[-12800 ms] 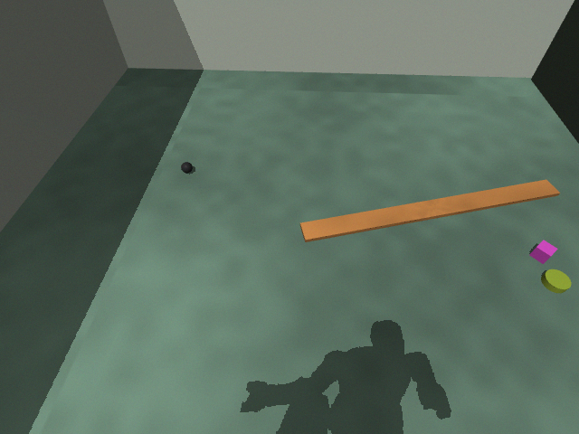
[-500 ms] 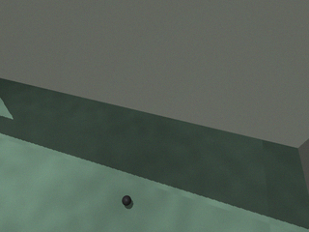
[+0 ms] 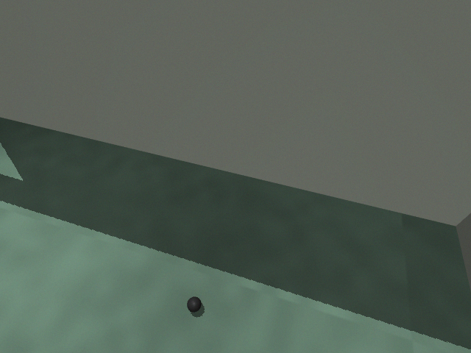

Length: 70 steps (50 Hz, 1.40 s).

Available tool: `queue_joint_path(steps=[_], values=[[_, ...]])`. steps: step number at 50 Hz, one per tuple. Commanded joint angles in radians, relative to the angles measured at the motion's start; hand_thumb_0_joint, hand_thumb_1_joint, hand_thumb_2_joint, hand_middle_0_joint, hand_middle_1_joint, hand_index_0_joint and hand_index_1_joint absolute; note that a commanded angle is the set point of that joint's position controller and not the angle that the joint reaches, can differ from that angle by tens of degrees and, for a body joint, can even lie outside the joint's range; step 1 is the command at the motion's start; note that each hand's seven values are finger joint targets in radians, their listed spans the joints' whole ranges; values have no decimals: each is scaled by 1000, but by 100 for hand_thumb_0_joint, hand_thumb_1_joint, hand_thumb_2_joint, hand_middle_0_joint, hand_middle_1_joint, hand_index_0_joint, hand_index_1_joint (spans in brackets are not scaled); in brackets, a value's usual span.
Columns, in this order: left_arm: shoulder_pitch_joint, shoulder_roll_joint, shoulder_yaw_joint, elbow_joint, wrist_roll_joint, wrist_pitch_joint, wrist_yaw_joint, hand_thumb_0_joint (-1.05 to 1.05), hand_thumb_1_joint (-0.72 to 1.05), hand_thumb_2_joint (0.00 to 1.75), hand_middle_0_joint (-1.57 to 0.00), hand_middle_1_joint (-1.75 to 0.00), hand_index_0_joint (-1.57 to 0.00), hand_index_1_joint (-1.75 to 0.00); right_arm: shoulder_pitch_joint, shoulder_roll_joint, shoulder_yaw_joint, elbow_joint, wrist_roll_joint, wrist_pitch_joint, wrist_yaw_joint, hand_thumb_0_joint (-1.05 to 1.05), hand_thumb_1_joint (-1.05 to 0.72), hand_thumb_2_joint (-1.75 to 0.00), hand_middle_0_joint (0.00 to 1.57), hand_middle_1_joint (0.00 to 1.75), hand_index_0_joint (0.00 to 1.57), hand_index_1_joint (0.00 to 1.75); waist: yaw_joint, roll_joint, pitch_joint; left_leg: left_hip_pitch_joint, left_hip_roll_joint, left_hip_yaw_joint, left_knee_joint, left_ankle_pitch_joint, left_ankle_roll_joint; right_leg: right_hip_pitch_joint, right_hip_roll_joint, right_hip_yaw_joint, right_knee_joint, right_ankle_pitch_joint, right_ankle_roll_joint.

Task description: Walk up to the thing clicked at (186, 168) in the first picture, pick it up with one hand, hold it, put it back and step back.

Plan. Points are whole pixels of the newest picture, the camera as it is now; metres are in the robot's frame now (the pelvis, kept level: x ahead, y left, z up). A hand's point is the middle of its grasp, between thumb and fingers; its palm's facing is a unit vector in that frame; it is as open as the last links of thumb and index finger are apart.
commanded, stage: stand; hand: left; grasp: from above
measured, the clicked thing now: (194, 304) +0.42 +0.19 -0.75
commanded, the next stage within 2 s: rise first in 0.36 s
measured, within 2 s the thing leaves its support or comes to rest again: neither
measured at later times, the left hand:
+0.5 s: hand out of the picture +0.07 +0.25 -0.16, palm faces -0.01 -0.94 -0.35, open 7.4 cm
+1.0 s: hand out of the picture +0.12 +0.26 -0.21, palm faces -0.09 -0.91 -0.41, open 13.0 cm
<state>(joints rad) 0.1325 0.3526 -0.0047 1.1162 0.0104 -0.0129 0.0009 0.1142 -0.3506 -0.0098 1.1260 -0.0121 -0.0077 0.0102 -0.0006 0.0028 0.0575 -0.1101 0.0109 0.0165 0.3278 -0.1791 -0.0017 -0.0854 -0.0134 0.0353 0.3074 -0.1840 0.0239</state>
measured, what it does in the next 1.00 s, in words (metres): lowers itself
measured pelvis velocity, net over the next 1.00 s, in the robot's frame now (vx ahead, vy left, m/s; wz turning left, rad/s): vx -0.01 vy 0.00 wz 0.02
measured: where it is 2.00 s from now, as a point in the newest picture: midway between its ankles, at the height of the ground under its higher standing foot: outside the picture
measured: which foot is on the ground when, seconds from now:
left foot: down 0.00-1.00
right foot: down 0.00-1.00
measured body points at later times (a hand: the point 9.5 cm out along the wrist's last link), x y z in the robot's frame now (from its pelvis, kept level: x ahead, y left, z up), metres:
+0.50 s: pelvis +0.00 +0.00 +0.00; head +0.01 +0.00 +0.45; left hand +0.07 +0.30 -0.13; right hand +0.07 -0.30 -0.13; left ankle +0.00 +0.12 -0.75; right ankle -0.01 -0.14 -0.75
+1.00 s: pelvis -0.01 +0.00 -0.07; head +0.07 +0.01 +0.37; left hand +0.13 +0.30 -0.18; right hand +0.13 -0.26 -0.17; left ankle +0.00 +0.12 -0.75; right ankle -0.01 -0.14 -0.75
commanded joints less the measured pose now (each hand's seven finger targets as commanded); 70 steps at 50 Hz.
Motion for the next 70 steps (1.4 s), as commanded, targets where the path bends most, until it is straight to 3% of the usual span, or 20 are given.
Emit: queue_joint_path(steps=[1, 22, 23, 24, 25, 26, 27, 28, 32, 35, 38, 40, 44, 45, 48, 49, 50, 57, 66, 70], values=[[-29, 214, 38, -50, 0, -19, 11, 0, 90, 90, -20, -30, -20, -30, -35, -215, -38, -54, 5, -22, -14, 0, -90, -90, 20, 30, 20, 30, -3, -2, -68, 29, 119, -101, -50, 136, 27, -24, -113, 73, -44, 136, -40], [-22, 215, 38, -56, 2, -18, 11, 0, 90, 90, -20, -30, -20, -30, -40, -215, -35, -54, 5, -23, -14, 0, -90, -90, 20, 30, 20, 30, 2, -2, -73, 28, 119, -103, -52, 125, 27, -24, -115, 67, -47, 123, -40], [-21, 217, 38, -54, 1, -18, 11, 0, 82, 95, -18, -38, -17, -38, -38, -217, -37, -53, 5, -23, -15, 0, -92, -91, 20, 30, 20, 30, 1, -10, -69, 28, 119, -105, -52, 123, 26, -30, -114, 69, -52, 117, -39], [-371, 40, 38, -405, -51, -116, 25, 0, 74, 93, -26, -45, -22, -46, -28, -46, 20, -350, 72, -75, -34, 0, -97, -92, 20, 30, 20, 30, -113, -9, -6, -109, -10, 25, 25, -14, 15, -251, 18, -37, 33, 39, -26], [-517, 88, 58, -332, -50, -111, 30, 0, 66, 91, -28, -48, -23, -53, 23, -75, 12, -290, 71, -75, -46, 0, -92, -91, 20, 30, 20, 30, -89, -29, -57, -99, -14, 22, 52, -33, 17, -207, 14, -45, 49, 15, -25], [-309, 171, 112, -162, -30, -76, 32, 0, 60, 86, -27, -56, -25, -60, 74, -109, -11, -289, 76, -64, -57, 0, -92, -91, 20, 30, 20, 30, -58, -29, -35, -131, -12, 24, 62, -32, 15, -205, 23, -55, 58, -11, -31], [-274, 200, 134, -86, -5, -51, 20, 0, 52, 85, -26, -64, -24, -66, 90, -110, -23, -303, 67, -58, -59, 0, -92, -91, 20, 30, 20, 30, -55, -55, -83, -171, -21, 20, 118, -16, 20, -233, 19, -51, 93, -6, -33], [-342, 255, 161, -111, 18, -47, 5, 0, 44, 86, -24, -70, -23, -71, 97, -109, -32, -331, 62, -58, -62, 0, -92, -91, 20, 30, 20, 30, -40, -42, -124, -193, -21, 18, 159, 1, 21, -247, 17, -50, 140, 15, -35], [-94, 218, 213, -123, 102, -18, -32, 0, 12, 83, -23, -87, -25, -86, 138, -95, -75, -431, 29, -70, -45, 0, -95, -91, 20, 30, 20, 30, 36, 68, -309, -250, -29, 8, 266, 92, -2, -245, 21, -49, 281, 76, -52], [-71, 170, 184, -194, 130, 57, -28, 0, -12, 84, -25, -88, -25, -88, 108, -86, -75, -508, 43, -65, -42, 0, -92, -91, 20, 30, 20, 30, 16, 44, -280, -280, -27, -2, 254, 68, 0, -265, 35, -62, 266, 48, -50], [-112, 198, 199, -297, 149, 119, -18, 0, -36, 86, -23, -91, -22, -92, 76, -74, -69, -563, 43, -71, -38, 0, -91, -90, 20, 30, 20, 30, 10, 22, -259, -345, -21, -7, 310, 12, 3, -342, 36, -65, 306, -24, -45], [-109, 160, 181, -317, 159, 136, -15, 0, -44, 86, -23, -93, -22, -94, 89, -64, -67, -580, 39, -81, -33, 0, -90, -90, 20, 30, 20, 30, -8, 10, -236, -399, -15, -11, 356, -40, 4, -411, 41, -70, 354, -76, -44], [-67, 178, 217, -419, 179, 131, -10, 0, -45, 88, -22, -93, -20, -94, 112, -56, -77, -622, 33, -106, -31, 0, -90, -90, 20, 30, 20, 30, -13, 22, -299, -482, -11, -19, 465, -82, 7, -519, 40, -64, 472, -114, -43], [-104, 178, 209, -517, 185, 121, -10, 0, -46, 88, -21, -94, -20, -95, 108, -50, -78, -640, 30, -115, -32, 0, -90, -90, 20, 30, 20, 30, -15, 50, -327, -486, -8, -19, 485, -78, 5, -544, 39, -62, 500, -110, -45], [-4, 175, 222, -556, 198, 132, -8, 0, -48, 91, -19, -96, -17, -98, 124, -51, -84, -653, 29, -129, -42, 0, -90, -90, 20, 30, 20, 30, -29, 42, -386, -501, -2, -25, 543, -40, 8, -580, 38, -62, 558, -72, -42], [-20, 148, 192, -628, 195, 134, -13, 0, -49, 91, -19, -96, -17, -98, 115, -43, -81, -664, 29, -135, -42, 0, -91, -91, 20, 30, 20, 30, -36, 54, -365, -520, 0, -27, 553, -57, 7, -609, 38, -61, 570, -93, -42], [-4, 175, 214, -665, 202, 138, -10, 0, -50, 93, -18, -96, -16, -98, 112, -44, -84, -671, 27, -139, -46, 0, -90, -90, 20, 30, 20, 30, -27, 73, -396, -517, 1, -27, 567, -46, 7, -609, 36, -61, 582, -82, -43], [133, 163, 207, -756, 225, 201, -7, 0, -52, 94, -11, -104, -10, -104, 104, -39, -79, -694, 21, -157, -56, 0, -90, -90, 20, 30, 20, 30, -33, 56, -429, -584, 1, -29, 668, 27, 13, -659, 33, -62, 652, -25, -40], [215, 153, 209, -846, 265, 212, 2, 0, -56, 98, -6, -107, -6, -108, 85, -30, -77, -735, 19, -180, -43, 0, -88, -90, 20, 30, 20, 30, -12, 77, -453, -695, -2, -46, 752, -38, 10, -780, 35, -70, 761, -95, -49], [122, 171, 194, -831, 306, 183, 7, 0, -57, 97, -6, -108, -6, -108, 74, -38, -78, -729, 20, -191, -32, 0, -89, -90, 20, 30, 20, 30, -44, 60, -443, -787, -3, -49, 836, -71, 16, -879, 36, -70, 833, -115, -48]])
